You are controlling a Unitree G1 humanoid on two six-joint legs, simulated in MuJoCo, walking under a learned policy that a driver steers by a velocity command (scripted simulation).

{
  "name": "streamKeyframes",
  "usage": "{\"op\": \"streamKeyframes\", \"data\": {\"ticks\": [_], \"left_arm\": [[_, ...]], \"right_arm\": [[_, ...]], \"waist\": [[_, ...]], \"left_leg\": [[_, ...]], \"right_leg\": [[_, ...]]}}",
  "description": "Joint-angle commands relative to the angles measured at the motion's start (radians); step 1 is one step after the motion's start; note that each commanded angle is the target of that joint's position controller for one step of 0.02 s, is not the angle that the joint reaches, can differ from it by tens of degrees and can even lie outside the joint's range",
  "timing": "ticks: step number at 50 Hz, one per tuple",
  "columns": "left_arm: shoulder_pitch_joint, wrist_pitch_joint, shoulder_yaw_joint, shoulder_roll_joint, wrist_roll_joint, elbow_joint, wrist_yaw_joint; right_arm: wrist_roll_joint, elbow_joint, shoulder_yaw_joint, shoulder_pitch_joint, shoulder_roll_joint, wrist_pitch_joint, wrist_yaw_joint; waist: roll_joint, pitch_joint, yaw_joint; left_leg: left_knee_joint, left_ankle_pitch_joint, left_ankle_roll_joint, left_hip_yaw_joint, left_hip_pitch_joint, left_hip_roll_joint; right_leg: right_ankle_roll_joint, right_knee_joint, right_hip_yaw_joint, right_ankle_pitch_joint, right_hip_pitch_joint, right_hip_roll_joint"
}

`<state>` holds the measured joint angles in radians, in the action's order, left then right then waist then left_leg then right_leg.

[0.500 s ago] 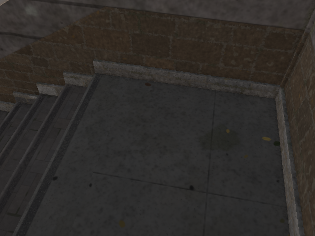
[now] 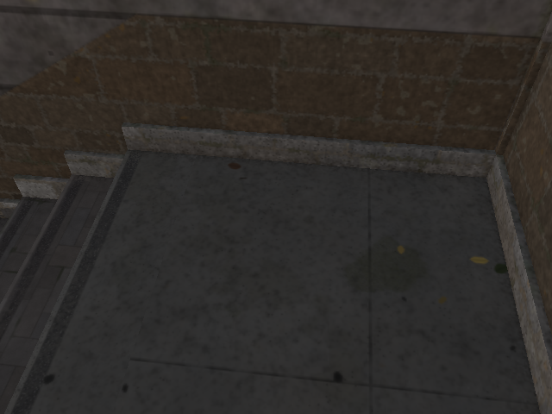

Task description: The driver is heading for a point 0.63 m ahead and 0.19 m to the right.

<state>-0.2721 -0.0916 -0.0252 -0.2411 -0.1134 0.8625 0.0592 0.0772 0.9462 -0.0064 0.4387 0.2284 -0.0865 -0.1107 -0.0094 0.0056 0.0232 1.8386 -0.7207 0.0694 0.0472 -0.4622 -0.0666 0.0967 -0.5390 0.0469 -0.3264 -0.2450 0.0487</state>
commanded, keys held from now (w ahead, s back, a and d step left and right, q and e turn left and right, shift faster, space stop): w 0.16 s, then no key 0.04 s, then e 0.76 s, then w+e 0.04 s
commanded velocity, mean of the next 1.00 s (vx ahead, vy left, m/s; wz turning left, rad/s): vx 0.19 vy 0.00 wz -0.34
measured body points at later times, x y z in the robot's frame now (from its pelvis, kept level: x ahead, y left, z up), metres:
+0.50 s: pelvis +0.28 +0.05 -0.18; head +0.30 +0.05 +0.27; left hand +0.27 +0.28 -0.33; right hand +0.40 -0.18 -0.31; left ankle +0.37 +0.15 -0.91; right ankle +0.16 -0.09 -0.65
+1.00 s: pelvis +0.35 -0.04 -0.17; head +0.37 -0.09 +0.28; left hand +0.58 +0.16 -0.26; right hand +0.42 -0.35 -0.28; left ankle +0.47 +0.11 -0.80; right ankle +0.37 -0.11 -0.91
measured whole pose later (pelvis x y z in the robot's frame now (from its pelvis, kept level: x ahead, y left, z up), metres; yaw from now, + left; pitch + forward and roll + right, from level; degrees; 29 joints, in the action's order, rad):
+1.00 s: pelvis +0.35 -0.04 -0.17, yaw -23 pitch +4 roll +3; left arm -0.19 0.06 -0.06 -0.24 0.01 0.68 -0.05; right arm 0.02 0.73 0.08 0.04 0.27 0.03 0.06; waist 0.03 0.02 -0.02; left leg 1.19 -0.23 -0.07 0.08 -0.74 0.00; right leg 0.09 -0.55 -0.08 -0.20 -0.41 0.08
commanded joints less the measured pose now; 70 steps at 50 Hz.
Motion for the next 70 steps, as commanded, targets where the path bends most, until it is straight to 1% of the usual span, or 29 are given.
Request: {"op": "streamKeyframes", "data": {"ticks": [1,3,5,6,8,10,12,15,16,18,19,20,21,22,24,27,29,32,37,38,40,41,44,48,54,63,68,69,70], "left_arm": [[-0.224,-0.014,-0.013,-0.033,-0.004,0.073,-0.001],[-0.003,-0.039,0.055,0.115,0.020,0.017,-0.004],[-0.097,-0.043,0.043,0.026,0.041,0.088,-0.014],[-0.116,-0.053,0.036,-0.023,0.030,0.088,-0.020],[-0.171,-0.081,0.044,-0.009,0.036,0.080,-0.067],[-0.224,-0.066,0.049,-0.052,0.018,0.109,-0.045],[-0.266,-0.062,0.052,-0.042,0.041,0.120,-0.031],[-0.392,-0.032,0.038,-0.047,0.091,0.172,-0.058],[-0.305,0.035,0.002,-0.047,0.171,0.152,-0.097],[-0.377,0.066,0.009,0.023,0.124,0.210,-0.088],[-0.412,0.053,0.025,0.106,0.136,0.219,-0.078],[-0.424,0.046,0.042,0.075,0.193,0.147,-0.082],[-0.313,0.036,0.035,-0.003,0.199,0.084,-0.081],[-0.183,0.044,0.022,-0.027,0.193,0.035,-0.092],[-0.072,0.095,0.025,0.036,0.187,-0.056,-0.128],[-0.051,0.130,-0.023,0.015,0.153,-0.089,-0.159],[-0.040,0.114,-0.032,0.028,0.135,-0.091,-0.148],[0.077,0.111,-0.032,0.027,0.142,-0.145,-0.103],[0.172,0.153,-0.064,-0.046,0.118,-0.215,-0.072],[0.135,0.154,-0.080,-0.082,0.120,-0.204,-0.074],[0.008,0.136,-0.127,-0.279,0.127,-0.211,-0.081],[-0.098,0.113,-0.118,-0.245,0.099,-0.195,-0.071],[0.139,0.107,-0.091,-0.183,0.119,-0.250,-0.092],[0.192,0.134,-0.076,-0.172,0.129,-0.290,-0.127],[0.028,0.107,-0.091,-0.196,0.139,-0.243,-0.112],[-0.071,0.077,-0.097,-0.194,0.135,-0.189,-0.119],[-0.013,0.090,-0.071,-0.120,0.127,-0.207,-0.142],[-0.003,0.078,-0.054,-0.075,0.109,-0.224,-0.134],[-0.043,0.061,-0.046,-0.062,0.121,-0.257,-0.135]], "right_arm": [[-0.013,-0.204,0.026,-0.210,0.082,-0.029,0.017],[0.023,-0.127,0.016,-0.164,0.050,-0.016,0.038],[0.039,-0.140,-0.007,-0.227,-0.015,0.018,0.028],[0.044,-0.120,-0.025,-0.141,-0.027,0.019,0.014],[0.041,-0.158,-0.028,-0.325,0.033,0.002,0.025],[0.023,-0.188,-0.035,-0.381,0.035,0.022,0.039],[0.029,-0.223,-0.015,-0.432,0.109,0.035,0.039],[0.026,-0.230,-0.043,-0.552,0.072,0.031,0.032],[-0.195,-0.230,0.005,-0.574,0.079,0.003,0.057],[-0.144,-0.111,0.033,-0.197,0.093,-0.003,0.066],[-0.102,-0.020,0.054,0.097,0.149,0.013,0.076],[-0.095,0.025,0.078,0.184,0.228,0.028,0.070],[-0.098,-0.013,0.070,0.117,0.161,0.048,0.075],[-0.080,-0.048,0.059,0.031,0.118,0.057,0.096],[-0.077,-0.074,0.051,-0.231,0.129,0.069,0.127],[-0.059,-0.111,0.059,-0.382,0.160,0.051,0.153],[-0.046,-0.103,0.058,-0.388,0.131,0.052,0.173],[-0.080,-0.109,0.068,-0.354,0.157,0.060,0.187],[-0.107,-0.120,0.105,-0.291,0.174,0.097,0.182],[-0.092,-0.108,0.105,-0.236,0.159,0.106,0.179],[-0.049,-0.196,0.072,-0.254,0.045,0.101,0.166],[-0.078,-0.242,0.086,-0.401,0.108,0.074,0.168],[-0.064,-0.231,0.112,-0.419,0.156,0.092,0.210],[-0.058,-0.279,0.108,-0.387,0.106,0.106,0.172],[-0.062,-0.358,0.114,-0.474,0.110,0.077,0.157],[-0.081,-0.361,0.105,-0.574,0.086,-0.035,0.107],[-0.065,-0.329,0.118,-0.443,0.096,-0.033,0.086],[-0.039,-0.322,0.123,-0.337,0.137,-0.021,0.092],[-0.014,-0.305,0.146,-0.264,0.226,-0.006,0.091]], "waist": [[0.126,0.084,-0.113],[0.096,0.169,0.019],[-0.052,0.080,-0.011],[-0.031,0.035,0.013],[0.071,0.033,-0.101],[0.023,0.059,-0.076],[0.012,0.123,-0.067],[0.032,0.167,-0.179],[0.083,0.173,-0.174],[0.093,-0.006,-0.040],[0.200,-0.194,0.079],[0.256,-0.481,0.106],[0.179,-0.580,0.134],[0.117,-0.524,0.144],[-0.002,-0.318,-0.020],[0.054,0.010,-0.110],[0.115,-0.030,-0.114],[0.183,-0.134,-0.081],[0.125,-0.071,-0.038],[0.079,-0.052,-0.040],[-0.422,-0.090,-0.056],[-0.264,-0.171,-0.165],[-0.118,-0.088,-0.055],[-0.033,-0.164,0.003],[-0.120,-0.100,-0.054],[-0.139,-0.047,-0.101],[-0.128,-0.082,0.008],[-0.050,-0.171,0.042],[0.255,-0.234,0.031]], "left_leg": [[-0.087,0.384,-0.022,0.166,-0.975,0.143],[-0.718,0.782,0.023,0.146,-0.459,0.261],[-0.722,0.831,-0.010,0.030,-0.251,0.228],[-0.662,0.904,-0.012,0.005,-0.138,0.191],[-1.158,1.337,-0.043,0.065,-0.292,0.226],[-1.191,1.346,-0.043,-0.032,0.035,0.177],[-1.214,1.209,-0.056,-0.020,0.007,0.178],[-1.594,1.159,-0.069,-0.001,-0.088,0.184],[-1.669,1.175,-0.072,0.045,-0.059,0.124],[-1.582,1.568,-0.017,0.014,0.484,0.198],[-1.263,2.175,0.053,0.054,0.987,0.351],[-1.058,2.195,0.234,0.210,1.337,0.582],[-1.116,1.779,0.256,0.246,1.297,0.561],[-1.195,1.510,0.258,0.222,1.155,0.544],[-1.432,1.023,0.281,0.354,0.562,0.611],[-1.576,0.820,0.163,0.080,-0.025,0.444],[-1.547,0.825,0.102,-0.110,-0.037,0.318],[-1.522,0.811,0.100,-0.092,0.071,0.369],[-1.428,0.345,-0.004,-0.073,0.103,0.412],[-1.335,0.270,-0.049,-0.106,0.064,0.377],[-0.598,-0.003,-0.202,-0.176,-0.428,0.113],[-0.499,0.050,-0.171,0.007,-0.537,0.078],[-0.547,0.324,-0.126,0.076,-0.499,0.125],[-0.622,0.516,-0.139,0.060,-0.300,0.084],[-0.908,0.603,-0.162,0.107,-0.366,0.068],[-1.246,0.554,-0.122,0.066,-0.107,0.005],[-1.503,0.636,-0.053,0.020,0.324,0.031],[-1.465,0.769,0.003,0.112,0.541,0.156],[-1.451,0.977,0.176,0.402,0.762,0.352]], "right_leg": [[0.254,0.078,-0.546,0.153,0.533,-0.455],[0.252,0.211,-0.324,0.220,-0.124,-0.319],[0.276,0.187,-0.301,0.148,-0.293,-0.233],[0.253,0.099,-0.275,0.170,-0.369,-0.203],[0.153,-0.075,-0.192,0.100,-0.099,-0.122],[0.133,-0.090,-0.174,-0.024,-0.363,-0.108],[0.145,-0.145,-0.281,0.027,-0.304,-0.161],[0.102,-0.307,-0.357,0.000,0.031,-0.139],[0.063,-0.443,-0.344,0.194,0.041,-0.079],[0.004,-0.816,-0.276,-0.014,-0.226,0.014],[-0.064,-1.144,-0.222,-0.509,-0.578,0.107],[-0.134,-1.603,-0.237,-0.742,-0.805,0.082],[-0.157,-1.522,-0.236,-0.657,-0.886,-0.034],[-0.164,-1.520,-0.219,-0.584,-0.908,-0.075],[-0.196,-1.421,-0.151,-0.372,-0.728,-0.147],[-0.189,-1.036,-0.165,-0.052,-0.507,-0.131],[-0.173,-0.601,-0.091,0.187,-0.352,-0.117],[-0.168,-0.367,-0.064,0.303,-0.219,-0.097],[-0.073,-0.169,0.012,0.065,-0.129,-0.058],[-0.048,-0.108,-0.002,0.058,-0.056,-0.049],[0.204,0.127,-0.626,0.407,0.254,-0.383],[0.277,0.222,-0.731,0.229,0.307,-0.401],[0.140,0.167,-0.530,0.299,0.137,-0.304],[0.094,0.139,-0.427,0.396,0.016,-0.215],[0.115,0.255,-0.571,-0.177,0.088,-0.198],[0.131,0.256,-0.572,-0.102,0.067,-0.172],[0.044,0.067,-0.507,0.239,-0.049,-0.067],[-0.018,-0.125,-0.430,0.202,-0.167,-0.014],[-0.080,-0.355,-0.313,-0.097,-0.428,0.094]]}}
